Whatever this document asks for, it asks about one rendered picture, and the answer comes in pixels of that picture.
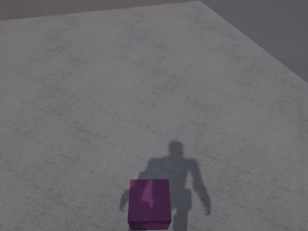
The carton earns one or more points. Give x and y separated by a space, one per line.
149 204

